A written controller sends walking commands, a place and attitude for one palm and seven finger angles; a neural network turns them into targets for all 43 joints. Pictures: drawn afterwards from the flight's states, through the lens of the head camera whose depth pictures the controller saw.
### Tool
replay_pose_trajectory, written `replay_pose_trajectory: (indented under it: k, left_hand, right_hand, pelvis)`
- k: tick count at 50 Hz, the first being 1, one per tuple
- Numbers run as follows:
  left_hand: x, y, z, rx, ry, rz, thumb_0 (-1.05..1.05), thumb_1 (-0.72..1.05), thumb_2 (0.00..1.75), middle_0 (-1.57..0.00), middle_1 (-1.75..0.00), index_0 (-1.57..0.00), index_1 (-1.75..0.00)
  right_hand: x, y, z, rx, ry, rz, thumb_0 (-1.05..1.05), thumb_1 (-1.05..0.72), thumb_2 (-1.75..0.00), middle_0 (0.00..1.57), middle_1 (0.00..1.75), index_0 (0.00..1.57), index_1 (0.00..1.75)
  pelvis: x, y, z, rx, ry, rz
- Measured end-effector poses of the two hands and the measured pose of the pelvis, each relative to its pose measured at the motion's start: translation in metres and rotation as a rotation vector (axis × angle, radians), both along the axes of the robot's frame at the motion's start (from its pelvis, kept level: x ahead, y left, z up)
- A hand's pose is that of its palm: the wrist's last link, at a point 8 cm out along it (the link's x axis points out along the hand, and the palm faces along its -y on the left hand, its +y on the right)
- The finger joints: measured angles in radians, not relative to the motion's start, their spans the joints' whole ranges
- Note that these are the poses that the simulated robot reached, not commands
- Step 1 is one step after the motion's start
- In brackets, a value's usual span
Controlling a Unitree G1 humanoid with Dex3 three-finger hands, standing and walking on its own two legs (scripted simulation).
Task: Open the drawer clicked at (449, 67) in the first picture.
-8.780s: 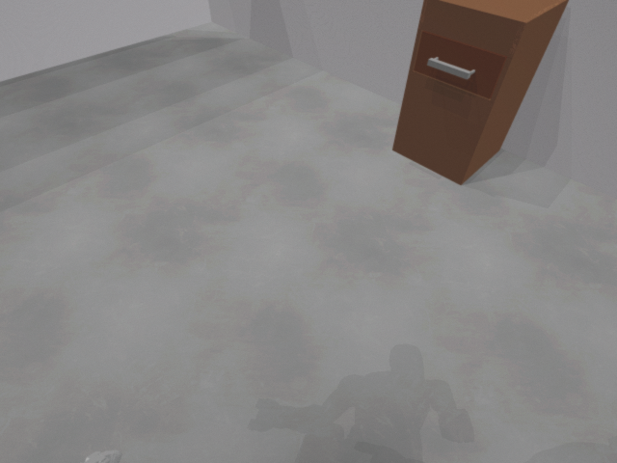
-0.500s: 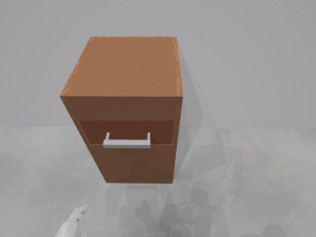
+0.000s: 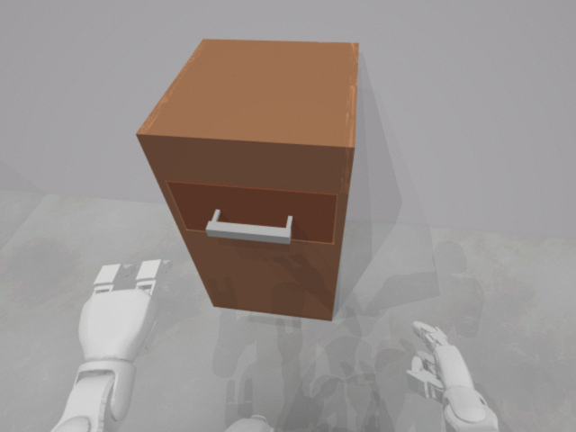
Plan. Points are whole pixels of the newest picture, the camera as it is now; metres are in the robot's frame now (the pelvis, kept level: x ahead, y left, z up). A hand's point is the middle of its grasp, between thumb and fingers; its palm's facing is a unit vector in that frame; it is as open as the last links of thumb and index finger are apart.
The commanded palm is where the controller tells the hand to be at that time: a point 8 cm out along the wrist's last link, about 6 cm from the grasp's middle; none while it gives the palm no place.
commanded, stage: raise the hand with hooked fingers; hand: left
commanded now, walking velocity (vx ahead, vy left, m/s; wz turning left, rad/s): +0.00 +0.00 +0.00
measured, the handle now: (250, 224) +0.57 +0.18 -0.16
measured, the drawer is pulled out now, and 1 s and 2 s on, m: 0.00 0.00 0.00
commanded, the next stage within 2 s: move the hooked fingers above the handle in 1.26 s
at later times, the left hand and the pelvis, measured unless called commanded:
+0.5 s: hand (148, 260) +0.31 +0.25 +0.07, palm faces +0.06 -0.09 -0.99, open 12.7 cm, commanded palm +0.28 +0.25 +0.13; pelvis +0.03 +0.01 +0.03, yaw -2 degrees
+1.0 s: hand (133, 213) +0.35 +0.27 +0.12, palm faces +0.00 -0.09 -1.00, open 13.8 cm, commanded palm +0.32 +0.27 +0.18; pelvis +0.04 +0.03 +0.05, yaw -1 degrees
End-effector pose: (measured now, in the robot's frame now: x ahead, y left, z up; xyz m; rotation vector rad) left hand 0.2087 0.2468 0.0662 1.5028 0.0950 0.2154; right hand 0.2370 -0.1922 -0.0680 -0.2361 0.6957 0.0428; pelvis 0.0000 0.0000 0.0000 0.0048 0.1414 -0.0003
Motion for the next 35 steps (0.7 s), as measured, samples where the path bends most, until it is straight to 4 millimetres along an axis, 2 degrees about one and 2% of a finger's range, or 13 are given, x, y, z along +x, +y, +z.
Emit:
replay_pose_trajectory:
  k: [3, 6, 11, 15, 19, 22, 30, 35]
  left_hand:
    - [0.018, -0.004, 0.014, -0.02, 0.047, -0.001, 0.0, 0.27, 0.63, -0.27, -0.7, -0.27, -0.7]
    - [0.029, -0.008, 0.021, -0.039, 0.108, -0.033, 0.0, 0.21, 0.6, -0.27, -0.74, -0.27, -0.74]
    - [0.035, -0.011, 0.029, -0.043, 0.13, -0.111, 0.0, 0.09, 0.55, -0.28, -0.82, -0.28, -0.82]
    - [0.04, -0.007, 0.034, -0.035, 0.079, -0.131, 0.0, 0.0, 0.51, -0.29, -0.88, -0.28, -0.88]
    - [0.052, 0.0, 0.041, -0.021, 0.032, -0.109, 0.0, -0.09, 0.47, -0.29, -0.94, -0.29, -0.94]
    - [0.064, 0.003, 0.048, -0.022, 0.016, -0.092, 0.0, -0.16, 0.44, -0.3, -0.98, -0.3, -0.98]
    - [0.089, 0.002, 0.072, -0.033, 0.024, -0.106, 0.0, -0.34, 0.36, -0.31, -1.1, -0.31, -1.1]
    - [0.098, 0.008, 0.087, -0.025, 0.026, -0.107, 0.0, -0.43, 0.33, -0.32, -1.16, -0.31, -1.15]
  right_hand:
    - [-0.02, 0.003, -0.003, 0.037, 0.062, -0.028, 0.01, -0.9, -0.9, 0.2, 0.3, 0.2, 0.3]
    - [-0.04, -0.003, -0.006, 0.043, 0.121, -0.062, 0.01, -0.9, -0.9, 0.2, 0.3, 0.2, 0.3]
    - [-0.066, -0.029, -0.012, -0.005, 0.203, -0.123, 0.02, -0.9, -0.9, 0.2, 0.3, 0.2, 0.3]
    - [-0.073, -0.05, -0.015, -0.055, 0.242, -0.162, 0.02, -0.9, -0.9, 0.2, 0.3, 0.2, 0.3]
    - [-0.068, -0.059, -0.012, -0.078, 0.244, -0.19, 0.02, -0.9, -0.9, 0.2, 0.3, 0.2, 0.3]
    - [-0.057, -0.057, -0.007, -0.071, 0.218, -0.201, 0.02, -0.9, -0.9, 0.19, 0.3, 0.2, 0.3]
    - [-0.019, -0.026, 0.014, -0.008, 0.118, -0.166, 0.02, -0.9, -0.9, 0.19, 0.3, 0.19, 0.3]
    - [-0.003, -0.005, 0.022, 0.021, 0.095, -0.118, 0.01, -0.9, -0.9, 0.2, 0.3, 0.2, 0.3]
  pelvis:
    - [0.005, -0.002, 0.012, 0.007, -0.015, -0.015]
    - [0.011, -0.003, 0.021, 0.014, -0.021, -0.029]
    - [0.019, 0.0, 0.028, 0.016, -0.02, -0.039]
    - [0.022, 0.004, 0.028, 0.014, -0.012, -0.033]
    - [0.026, 0.009, 0.029, 0.012, -0.01, -0.028]
    - [0.028, 0.012, 0.03, 0.01, -0.017, -0.029]
    - [0.036, 0.019, 0.038, 0.008, -0.051, -0.035]
    - [0.038, 0.023, 0.042, 0.004, -0.067, -0.028]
